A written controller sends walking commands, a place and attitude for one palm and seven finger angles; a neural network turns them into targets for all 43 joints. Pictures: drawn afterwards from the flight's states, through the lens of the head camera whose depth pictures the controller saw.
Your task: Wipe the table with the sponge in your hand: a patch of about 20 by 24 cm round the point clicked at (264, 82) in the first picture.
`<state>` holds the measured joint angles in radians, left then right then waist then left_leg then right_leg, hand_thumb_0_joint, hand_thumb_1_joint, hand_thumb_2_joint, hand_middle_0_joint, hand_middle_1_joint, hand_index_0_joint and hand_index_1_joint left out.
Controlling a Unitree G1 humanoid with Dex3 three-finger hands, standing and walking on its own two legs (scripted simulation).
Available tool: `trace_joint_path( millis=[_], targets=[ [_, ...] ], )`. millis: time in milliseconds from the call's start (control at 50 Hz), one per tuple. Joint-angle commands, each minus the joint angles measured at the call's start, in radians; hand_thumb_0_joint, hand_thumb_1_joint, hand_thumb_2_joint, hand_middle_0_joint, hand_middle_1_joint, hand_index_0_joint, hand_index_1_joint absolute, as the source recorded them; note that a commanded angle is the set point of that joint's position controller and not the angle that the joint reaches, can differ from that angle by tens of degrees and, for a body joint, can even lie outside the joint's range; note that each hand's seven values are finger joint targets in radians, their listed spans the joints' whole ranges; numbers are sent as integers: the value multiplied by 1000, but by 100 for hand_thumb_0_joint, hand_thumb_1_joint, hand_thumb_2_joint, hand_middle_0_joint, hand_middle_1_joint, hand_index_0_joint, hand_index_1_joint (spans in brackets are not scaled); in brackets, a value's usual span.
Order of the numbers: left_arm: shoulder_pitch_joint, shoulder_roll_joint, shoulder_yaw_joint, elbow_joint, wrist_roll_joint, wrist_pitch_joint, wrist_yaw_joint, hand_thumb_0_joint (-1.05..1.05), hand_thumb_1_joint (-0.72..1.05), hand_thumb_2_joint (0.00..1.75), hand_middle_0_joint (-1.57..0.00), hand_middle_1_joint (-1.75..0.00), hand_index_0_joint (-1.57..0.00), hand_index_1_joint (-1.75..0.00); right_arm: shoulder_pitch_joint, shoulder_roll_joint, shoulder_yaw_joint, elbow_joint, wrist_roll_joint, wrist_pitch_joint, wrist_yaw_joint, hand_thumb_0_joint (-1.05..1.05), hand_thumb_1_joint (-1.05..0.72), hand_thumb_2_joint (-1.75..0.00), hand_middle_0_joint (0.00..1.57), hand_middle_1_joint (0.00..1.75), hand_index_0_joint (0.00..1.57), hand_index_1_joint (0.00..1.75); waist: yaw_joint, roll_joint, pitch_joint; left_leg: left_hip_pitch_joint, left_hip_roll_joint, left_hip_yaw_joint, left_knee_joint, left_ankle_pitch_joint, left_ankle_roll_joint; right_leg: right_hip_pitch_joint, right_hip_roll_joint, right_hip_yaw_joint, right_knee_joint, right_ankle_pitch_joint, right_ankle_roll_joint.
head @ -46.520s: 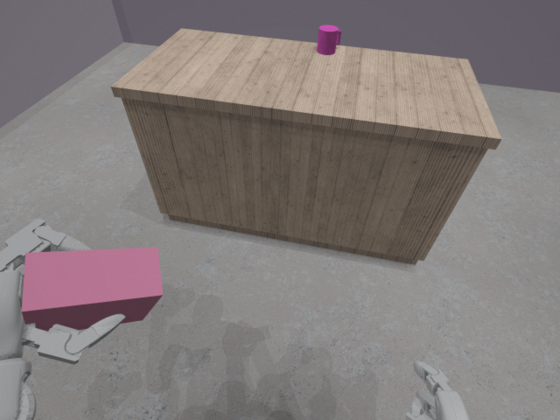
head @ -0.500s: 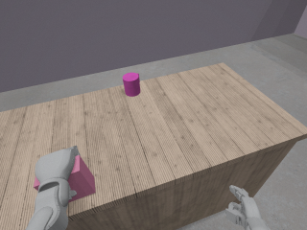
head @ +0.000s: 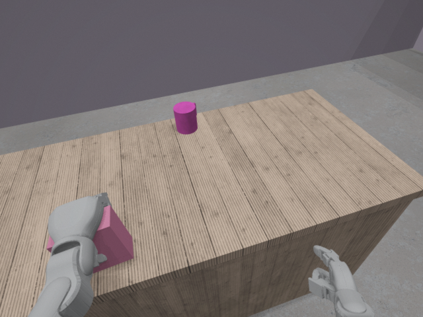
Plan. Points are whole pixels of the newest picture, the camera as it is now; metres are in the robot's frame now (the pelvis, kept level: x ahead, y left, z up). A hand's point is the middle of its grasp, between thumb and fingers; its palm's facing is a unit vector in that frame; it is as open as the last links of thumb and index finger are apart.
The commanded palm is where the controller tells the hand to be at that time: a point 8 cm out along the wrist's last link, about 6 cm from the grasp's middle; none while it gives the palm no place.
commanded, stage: lift the sponge slowly off the table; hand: left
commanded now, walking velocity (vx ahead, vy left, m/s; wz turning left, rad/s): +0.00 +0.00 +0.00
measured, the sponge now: (99, 247) +0.22 +0.28 +0.00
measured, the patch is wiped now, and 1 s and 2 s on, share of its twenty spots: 1.00 1.00 1.00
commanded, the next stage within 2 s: bring the sponge back beside the body in 1.14 s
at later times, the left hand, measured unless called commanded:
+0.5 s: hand (91, 222) +0.23 +0.27 +0.08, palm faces +0.06 -0.12 -0.99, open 9.8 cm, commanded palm +0.21 +0.27 +0.15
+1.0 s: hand (89, 205) +0.25 +0.27 +0.12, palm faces +0.08 -0.11 -0.99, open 9.8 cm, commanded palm +0.21 +0.27 +0.19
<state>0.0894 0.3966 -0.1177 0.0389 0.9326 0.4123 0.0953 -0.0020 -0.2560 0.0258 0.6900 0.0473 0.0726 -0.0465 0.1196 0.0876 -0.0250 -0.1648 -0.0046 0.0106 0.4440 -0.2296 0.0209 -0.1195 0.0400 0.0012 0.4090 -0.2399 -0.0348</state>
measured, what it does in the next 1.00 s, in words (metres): stands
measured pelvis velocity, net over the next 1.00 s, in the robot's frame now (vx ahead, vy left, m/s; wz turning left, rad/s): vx -0.01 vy -0.01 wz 0.00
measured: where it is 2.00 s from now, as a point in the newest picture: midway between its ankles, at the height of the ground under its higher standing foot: outside the picture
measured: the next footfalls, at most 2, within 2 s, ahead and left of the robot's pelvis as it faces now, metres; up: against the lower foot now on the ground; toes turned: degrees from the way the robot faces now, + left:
none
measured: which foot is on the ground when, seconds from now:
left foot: down 0.00-1.00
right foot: down 0.00-1.00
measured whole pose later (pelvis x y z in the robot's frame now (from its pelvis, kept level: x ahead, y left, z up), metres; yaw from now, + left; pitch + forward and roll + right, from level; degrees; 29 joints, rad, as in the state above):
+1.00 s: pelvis -0.01 -0.01 +0.00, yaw +0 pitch -4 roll +0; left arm 0.00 0.48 -0.10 -0.11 0.90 0.49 -0.04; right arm -0.03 -0.28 0.05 0.69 0.05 0.08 -0.05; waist 0.12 0.11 -0.01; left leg -0.12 0.00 0.00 0.40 -0.20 0.01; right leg -0.09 0.05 0.00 0.39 -0.22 -0.05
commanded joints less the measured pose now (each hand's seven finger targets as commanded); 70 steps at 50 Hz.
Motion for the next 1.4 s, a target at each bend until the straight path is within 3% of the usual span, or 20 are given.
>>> trace_joint_path(
  millis=[0,60,160,340,360,400,460,540,660,840,860,880,960,980,1140,1240,1260,1340,1360,1380],
  targets=[
    [-250,204,118,-239,30,-1,31,0,10,130,-120,-160,-120,-160,-234,-103,-32,-183,3,-55,-12,0,-90,-90,20,30,20,30,-8,-39,-178,99,-23,-77,-39,243,29,6,0,89,-67,225,-54],
    [-262,256,161,-248,26,3,21,0,10,130,-120,-160,-120,-160,-238,-115,-32,-178,1,-48,-13,0,-90,-90,20,30,20,30,-7,-41,-171,99,-21,-79,-50,226,28,16,-1,104,-78,206,-56],
    [-280,239,136,-300,25,-4,3,0,10,130,-120,-160,-120,-160,-249,-108,-27,-188,0,-55,-16,0,-90,-90,20,30,20,30,-4,9,-178,121,-21,-84,-57,234,29,18,0,101,-85,190,-58],
    [-291,206,102,-321,35,22,-8,0,10,130,-120,-160,-120,-160,-270,-102,-22,-186,3,-54,-7,0,-90,-90,20,30,20,30,0,-34,-174,122,-15,-88,-73,246,25,25,-1,90,-90,186,-56],
    [-287,256,147,-334,31,25,-5,0,10,130,-120,-160,-120,-160,-271,-110,-24,-186,2,-54,-7,0,-90,-90,20,30,20,30,7,-21,-173,120,-12,-93,-81,234,24,34,1,101,-90,166,-60],
    [-299,213,105,-327,37,40,-11,0,10,130,-120,-160,-120,-160,-283,-99,-18,-186,5,-52,-5,0,-90,-90,20,30,20,30,4,-29,-167,117,-14,-88,-79,242,24,31,-2,92,-91,175,-57],
    [-315,260,141,-345,34,58,-16,0,10,130,-120,-160,-120,-160,-291,-110,-17,-186,3,-45,-5,0,-90,-90,20,30,20,30,10,-18,-173,119,-14,-89,-86,236,24,44,-1,105,-92,172,-59],
    [-361,232,99,-325,34,78,-38,0,10,130,-120,-160,-120,-160,-304,-105,-9,-186,11,-42,-9,0,-90,-90,20,30,20,30,-1,-28,-167,114,-19,-85,-84,214,25,27,-6,100,-101,147,-52],
    [-394,303,149,-317,24,72,-64,0,10,130,-120,-160,-120,-160,-294,-115,-6,-182,9,-46,-17,0,-90,-90,20,30,20,30,-3,-13,-179,114,-21,-88,-80,199,26,37,-7,122,-103,138,-55],
    [-411,278,125,-339,14,60,-90,0,10,130,-120,-160,-120,-160,-294,-107,-4,-194,12,-53,-16,0,-90,-90,20,30,20,30,-5,-17,-187,117,-23,-87,-68,233,27,37,-15,110,-93,192,-50],
    [-413,324,168,-361,14,57,-86,0,10,130,-120,-160,-120,-160,-289,-115,-8,-193,10,-55,-15,0,-90,-90,20,30,20,30,0,-7,-198,118,-22,-91,-72,229,27,50,-11,124,-92,181,-56],
    [-399,285,138,-362,10,62,-91,0,10,130,-120,-160,-120,-160,-297,-107,-4,-208,10,-57,-14,0,-90,-90,20,30,20,30,10,-17,-205,115,-27,-87,-66,238,32,61,-16,106,-86,201,-53],
    [-374,384,235,-375,7,79,-82,0,10,130,-120,-160,-120,-160,-299,-122,-9,-193,7,-47,-9,0,-90,-90,20,30,20,30,17,-44,-214,103,-27,-88,-59,258,27,78,-18,142,-74,250,-53],
    [-377,337,191,-388,2,87,-89,0,10,130,-120,-160,-120,-160,-305,-114,-3,-210,10,-49,-7,0,-90,-90,20,30,20,30,19,-21,-224,100,-30,-83,-51,274,30,87,-21,118,-64,278,-52],
    [-398,295,125,-375,-2,107,-133,0,10,130,-120,-160,-120,-160,-308,-113,2,-207,19,-42,-11,0,-90,-90,20,30,20,30,-12,-47,-177,99,-22,-88,-54,226,29,19,-22,116,-81,202,-42],
    [-402,309,144,-408,13,68,-124,0,10,130,-120,-160,-120,-160,-294,-106,1,-207,13,-52,-13,0,-90,-90,20,30,20,30,-4,-27,-207,116,-19,-95,-58,244,28,36,-18,109,-74,208,-48],
    [-391,356,194,-439,10,58,-112,0,10,130,-120,-160,-120,-160,-295,-112,-4,-208,9,-56,-14,0,-90,-90,20,30,20,30,6,-7,-216,124,-19,-96,-56,240,29,46,-12,128,-74,200,-54],
    [-347,321,178,-401,13,72,-93,0,10,130,-120,-160,-120,-160,-299,-105,0,-201,8,-48,-7,0,-90,-90,20,30,20,30,10,-30,-182,100,-18,-95,-63,240,22,34,-16,119,-79,192,-51],
    [-353,366,223,-418,9,74,-84,0,10,130,-120,-160,-120,-160,-300,-114,-4,-199,7,-49,-7,0,-90,-90,20,30,20,30,14,-12,-189,103,-15,-98,-69,224,22,39,-11,137,-81,168,-57],
    [-345,313,176,-417,5,86,-86,0,10,130,-120,-160,-120,-160,-309,-105,2,-215,9,-50,-5,0,-90,-90,20,30,20,30,21,0,-191,96,-20,-94,-67,223,26,45,-13,109,-77,164,-55]
  ],
)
